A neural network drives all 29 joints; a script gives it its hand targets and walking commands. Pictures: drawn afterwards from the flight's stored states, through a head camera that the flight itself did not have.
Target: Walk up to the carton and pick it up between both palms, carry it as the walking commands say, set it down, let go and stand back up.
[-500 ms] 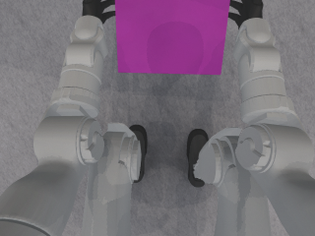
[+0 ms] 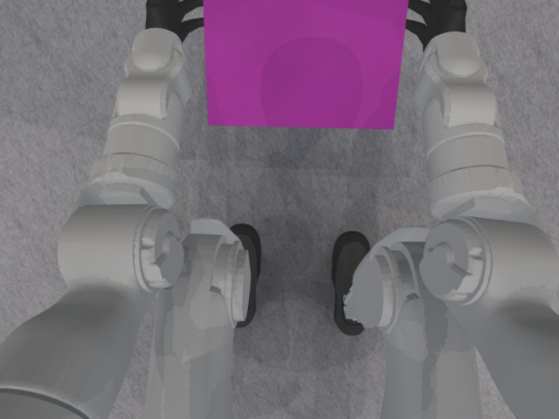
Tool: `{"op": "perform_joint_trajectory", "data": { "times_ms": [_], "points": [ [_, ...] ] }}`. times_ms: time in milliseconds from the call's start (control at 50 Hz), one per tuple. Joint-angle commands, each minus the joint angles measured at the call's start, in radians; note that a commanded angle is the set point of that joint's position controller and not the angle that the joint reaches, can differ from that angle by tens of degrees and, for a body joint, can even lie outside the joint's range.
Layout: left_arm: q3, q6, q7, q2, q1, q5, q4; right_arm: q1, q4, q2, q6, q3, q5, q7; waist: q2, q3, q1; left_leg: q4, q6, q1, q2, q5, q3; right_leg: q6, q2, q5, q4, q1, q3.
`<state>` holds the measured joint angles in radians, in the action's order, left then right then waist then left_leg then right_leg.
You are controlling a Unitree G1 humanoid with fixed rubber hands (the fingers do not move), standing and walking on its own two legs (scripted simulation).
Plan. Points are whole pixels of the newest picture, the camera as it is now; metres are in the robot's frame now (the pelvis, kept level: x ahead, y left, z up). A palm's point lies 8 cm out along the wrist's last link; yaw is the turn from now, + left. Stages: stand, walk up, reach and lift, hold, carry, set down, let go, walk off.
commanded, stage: set down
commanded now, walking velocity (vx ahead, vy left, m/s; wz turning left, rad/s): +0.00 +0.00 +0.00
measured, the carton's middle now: (299, 48) +0.54 +0.02 -0.25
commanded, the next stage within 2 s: none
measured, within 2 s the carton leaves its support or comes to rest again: rests again in 0.28 s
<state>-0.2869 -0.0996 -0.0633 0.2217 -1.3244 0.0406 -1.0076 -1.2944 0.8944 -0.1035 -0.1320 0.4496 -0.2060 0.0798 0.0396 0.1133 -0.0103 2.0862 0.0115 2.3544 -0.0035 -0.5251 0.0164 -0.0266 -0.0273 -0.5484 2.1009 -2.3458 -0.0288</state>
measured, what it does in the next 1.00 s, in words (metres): stands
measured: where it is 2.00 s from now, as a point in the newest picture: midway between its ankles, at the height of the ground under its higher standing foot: (295, 296)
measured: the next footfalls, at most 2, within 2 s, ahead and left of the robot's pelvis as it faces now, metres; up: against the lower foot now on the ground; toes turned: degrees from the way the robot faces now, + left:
none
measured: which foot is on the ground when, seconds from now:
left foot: down 0.00-1.00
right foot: down 0.00-1.00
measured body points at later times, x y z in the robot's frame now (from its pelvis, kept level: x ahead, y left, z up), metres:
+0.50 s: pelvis +0.00 +0.00 +0.00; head +0.36 +0.01 +0.26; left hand +0.52 +0.20 -0.20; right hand +0.53 -0.15 -0.19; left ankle +0.11 +0.11 -0.35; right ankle +0.11 -0.11 -0.35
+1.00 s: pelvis -0.02 +0.00 +0.01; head +0.35 +0.01 +0.27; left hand +0.53 +0.21 -0.15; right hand +0.53 -0.17 -0.15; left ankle +0.11 +0.11 -0.35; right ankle +0.11 -0.11 -0.35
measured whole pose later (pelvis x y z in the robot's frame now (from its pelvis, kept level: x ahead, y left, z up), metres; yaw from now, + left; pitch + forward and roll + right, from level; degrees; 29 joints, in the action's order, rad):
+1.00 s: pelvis -0.02 +0.00 +0.01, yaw +0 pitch +33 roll +0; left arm -0.21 -0.11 -0.11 0.36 -1.27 -0.18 -0.85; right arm -1.29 0.87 -0.29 -0.14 0.19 0.12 0.16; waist 0.02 0.39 -0.01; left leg 2.11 0.01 2.17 0.00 -0.53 0.02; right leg -0.03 -0.03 -0.55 2.12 -2.15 -0.03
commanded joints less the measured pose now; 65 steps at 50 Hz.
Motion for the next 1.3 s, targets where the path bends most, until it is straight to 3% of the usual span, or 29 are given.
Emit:
{"op": "perform_joint_trajectory", "data": {
  "times_ms": [0, 40, 60, 140, 160, 240, 300, 360, 440, 500, 540, 620, 680, 700, 760, 780, 840, 900, 920, 940, 960, 980, 1020, 1040, 1080, 1100, 1140, 1220, 1280],
  "points": [
    [0.212, 0.009, 0.198, -0.549, -0.309, -0.009, -0.039, -0.241, 0.193, 0.576, 0.006, -0.280, 0.133, -0.184, -0.055, -0.770, -0.017, -0.100, -0.007, -0.467, -0.083, 0.208, -0.015, 0.053, -0.080, 0.224, -0.104, 0.451, 0.029],
    [0.204, 0.016, 0.185, -0.519, -0.293, -0.010, -0.047, -0.238, 0.184, 0.528, 0.018, -0.276, 0.146, -0.171, -0.075, -0.787, -0.020, -0.096, -0.008, -0.485, -0.080, 0.221, -0.010, 0.054, -0.084, 0.230, -0.106, 0.453, 0.029],
    [0.191, 0.022, 0.174, -0.465, -0.277, -0.009, -0.059, -0.216, 0.203, 0.484, 0.021, -0.271, 0.143, -0.160, -0.056, -0.787, -0.022, -0.096, -0.009, -0.488, -0.079, 0.211, -0.012, 0.058, -0.079, 0.225, -0.106, 0.466, 0.029],
    [0.143, 0.049, 0.109, -0.252, -0.229, -0.006, -0.064, -0.133, 0.239, 0.254, 0.048, -0.216, 0.152, -0.102, -0.078, -0.772, -0.016, -0.110, -0.019, -0.515, -0.069, 0.203, -0.009, 0.063, -0.076, 0.223, -0.118, 0.482, 0.032],
    [0.117, 0.061, 0.084, -0.158, -0.191, 0.000, -0.063, -0.111, 0.236, 0.171, 0.056, -0.215, 0.161, -0.076, -0.071, -0.792, -0.037, -0.107, -0.024, -0.526, -0.066, 0.214, -0.007, 0.067, -0.070, 0.233, -0.121, 0.507, 0.039],
    [0.083, 0.109, -0.024, 0.160, -0.133, -0.048, -0.050, -0.097, 0.169, -0.145, 0.114, -0.210, 0.232, 0.036, -0.068, -0.872, -0.040, -0.109, -0.036, -0.613, -0.058, 0.267, -0.012, 0.079, -0.058, 0.286, -0.124, 0.588, 0.031],
    [0.116, 0.151, -0.062, 0.212, -0.195, -0.111, 0.064, -0.139, 0.067, -0.158, 0.152, -0.266, 0.318, 0.079, -0.082, -1.010, -0.042, -0.079, -0.033, -0.650, -0.054, 0.375, -0.009, 0.075, -0.053, 0.414, -0.101, 0.653, 0.050],
    [0.143, 0.158, -0.065, 0.247, -0.187, -0.162, 0.051, -0.102, 0.108, -0.203, 0.157, -0.285, 0.371, 0.092, -0.095, -1.044, -0.028, -0.059, -0.020, -0.686, -0.048, 0.445, -0.023, 0.070, -0.047, 0.453, -0.078, 0.641, 0.059],
    [0.190, 0.152, -0.054, 0.243, -0.182, -0.207, 0.049, -0.083, 0.140, -0.233, 0.155, -0.301, 0.404, 0.092, -0.132, -1.006, -0.010, -0.064, -0.022, -0.673, -0.035, 0.400, -0.028, 0.061, -0.034, 0.399, -0.082, 0.604, 0.059],
    [0.180, 0.146, -0.050, 0.278, -0.183, -0.212, 0.041, -0.089, 0.134, -0.268, 0.154, -0.290, 0.402, 0.088, -0.118, -1.012, 0.001, -0.059, -0.021, -0.681, -0.027, 0.385, -0.036, 0.066, -0.025, 0.375, -0.080, 0.589, 0.053],
    [0.181, 0.147, -0.046, 0.287, -0.188, -0.217, 0.043, -0.086, 0.146, -0.250, 0.150, -0.314, 0.424, 0.082, -0.119, -1.004, -0.025, -0.051, -0.017, -0.678, -0.026, 0.402, -0.034, 0.065, -0.020, 0.378, -0.077, 0.578, 0.060],
    [0.177, 0.142, -0.040, 0.308, -0.188, -0.231, 0.055, -0.093, 0.111, -0.285, 0.149, -0.303, 0.423, 0.078, -0.098, -1.046, -0.009, -0.041, -0.014, -0.698, -0.019, 0.391, -0.033, 0.066, -0.016, 0.363, -0.070, 0.598, 0.051],
    [0.164, 0.139, -0.041, 0.327, -0.192, -0.225, 0.092, -0.094, 0.089, -0.288, 0.143, -0.300, 0.425, 0.078, -0.104, -1.078, -0.022, -0.039, -0.013, -0.705, -0.022, 0.386, -0.020, 0.061, -0.016, 0.360, -0.075, 0.622, 0.052],
    [0.166, 0.138, -0.039, 0.323, -0.201, -0.237, 0.141, -0.109, 0.016, -0.290, 0.146, -0.304, 0.429, 0.080, -0.077, -1.162, -0.010, -0.040, -0.010, -0.734, -0.025, 0.417, -0.024, 0.066, -0.018, 0.398, -0.074, 0.671, 0.042],
    [0.161, 0.117, -0.043, 0.340, -0.155, -0.240, 0.175, -0.096, -0.056, -0.292, 0.130, -0.314, 0.449, 0.087, -0.082, -1.287, -0.025, -0.056, -0.009, -0.800, -0.027, 0.429, -0.003, 0.061, -0.022, 0.422, -0.093, 0.774, 0.032],
    [0.148, 0.109, -0.043, 0.356, -0.145, -0.242, 0.225, -0.100, -0.140, -0.304, 0.126, -0.305, 0.449, 0.090, -0.062, -1.380, -0.027, -0.059, -0.008, -0.842, -0.034, 0.450, 0.000, 0.063, -0.025, 0.447, -0.097, 0.826, 0.025],
    [0.142, 0.067, -0.040, 0.374, -0.112, -0.250, 0.271, -0.093, -0.248, -0.325, 0.093, -0.297, 0.450, 0.103, -0.041, -1.489, -0.009, -0.096, -0.005, -0.906, -0.036, 0.393, 0.007, 0.063, -0.030, 0.404, -0.135, 0.926, 0.004],
    [0.151, 0.016, -0.035, 0.370, -0.154, -0.257, 0.321, -0.153, -0.293, -0.333, 0.037, -0.309, 0.468, 0.105, -0.051, -1.506, -0.024, -0.150, -0.002, -0.948, -0.037, 0.290, 0.014, 0.055, -0.031, 0.289, -0.186, 0.960, -0.004],
    [0.163, 0.002, -0.034, 0.365, -0.178, -0.266, 0.339, -0.168, -0.309, -0.336, 0.020, -0.297, 0.468, 0.107, -0.063, -1.507, -0.006, -0.166, -0.002, -0.951, -0.038, 0.258, 0.020, 0.054, -0.033, 0.263, -0.202, 0.964, -0.012],
    [0.156, -0.010, -0.037, 0.379, -0.197, -0.255, 0.372, -0.175, -0.310, -0.340, 0.004, -0.291, 0.472, 0.108, -0.087, -1.511, -0.015, -0.179, -0.002, -0.976, -0.038, 0.250, 0.018, 0.049, -0.035, 0.250, -0.208, 0.960, -0.008],
    [0.149, -0.023, -0.038, 0.386, -0.220, -0.256, 0.377, -0.205, -0.327, -0.353, -0.006, -0.279, 0.461, 0.108, -0.069, -1.508, 0.002, -0.189, 0.000, -0.982, -0.039, 0.230, 0.011, 0.050, -0.036, 0.234, -0.217, 0.961, -0.018],
    [0.152, -0.036, -0.043, 0.391, -0.241, -0.256, 0.410, -0.202, -0.334, -0.369, -0.019, -0.262, 0.464, 0.111, -0.095, -1.543, 0.009, -0.203, -0.002, -1.036, -0.041, 0.237, 0.010, 0.048, -0.036, 0.231, -0.221, 0.967, -0.023],
    [0.145, -0.066, -0.049, 0.405, -0.243, -0.264, 0.479, -0.236, -0.443, -0.395, -0.043, -0.251, 0.473, 0.116, -0.095, -1.656, 0.015, -0.224, -0.003, -1.120, -0.044, 0.274, 0.008, 0.047, -0.042, 0.265, -0.241, 1.042, -0.030],
    [0.139, -0.084, -0.051, 0.417, -0.270, -0.260, 0.480, -0.242, -0.412, -0.400, -0.062, -0.251, 0.476, 0.118, -0.101, -1.629, 0.014, -0.233, -0.004, -1.121, -0.042, 0.231, 0.009, 0.043, -0.039, 0.217, -0.250, 1.024, -0.034],
    [0.121, -0.116, -0.055, 0.443, -0.290, -0.251, 0.535, -0.264, -0.467, -0.445, -0.089, -0.220, 0.464, 0.124, -0.124, -1.691, 0.022, -0.256, -0.010, -1.178, -0.042, 0.231, 0.001, 0.035, -0.044, 0.209, -0.273, 1.047, -0.034],
    [0.123, -0.133, -0.056, 0.446, -0.301, -0.259, 0.588, -0.273, -0.517, -0.448, -0.102, -0.214, 0.466, 0.126, -0.115, -1.736, 0.037, -0.273, -0.012, -1.221, -0.043, 0.242, -0.002, 0.035, -0.046, 0.224, -0.286, 1.082, -0.044],
    [0.108, -0.154, -0.056, 0.456, -0.297, -0.262, 0.647, -0.256, -0.579, -0.454, -0.120, -0.210, 0.476, 0.124, -0.125, -1.830, 0.033, -0.278, -0.010, -1.286, -0.051, 0.324, 0.002, 0.034, -0.051, 0.300, -0.298, 1.124, -0.042],
    [0.091, -0.190, -0.043, 0.432, -0.200, -0.232, 0.540, -0.169, -0.493, -0.425, -0.159, -0.209, 0.445, 0.112, -0.124, -1.740, 0.024, -0.345, -0.009, -1.273, -0.054, 0.286, -0.006, 0.035, -0.051, 0.243, -0.359, 1.068, -0.048],
    [0.081, -0.194, -0.032, 0.410, -0.183, -0.225, 0.565, -0.153, -0.505, -0.427, -0.161, -0.194, 0.425, 0.106, -0.102, -1.749, 0.040, -0.388, -0.013, -1.266, -0.059, 0.302, -0.006, 0.033, -0.057, 0.276, -0.409, 1.124, -0.039]
  ]
}}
